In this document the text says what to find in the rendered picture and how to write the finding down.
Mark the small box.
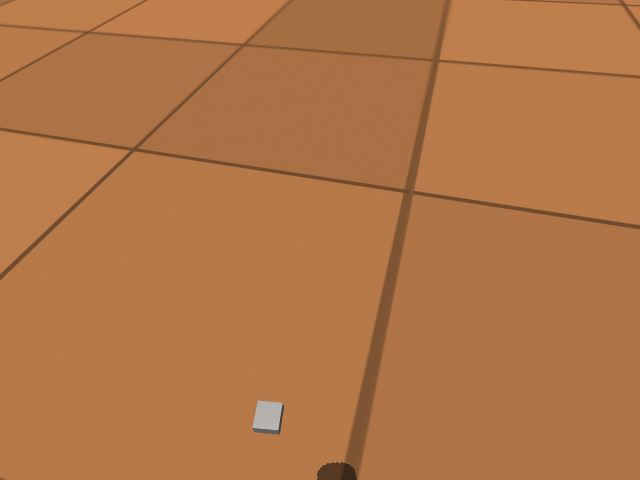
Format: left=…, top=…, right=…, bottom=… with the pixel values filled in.
left=252, top=401, right=284, bottom=435

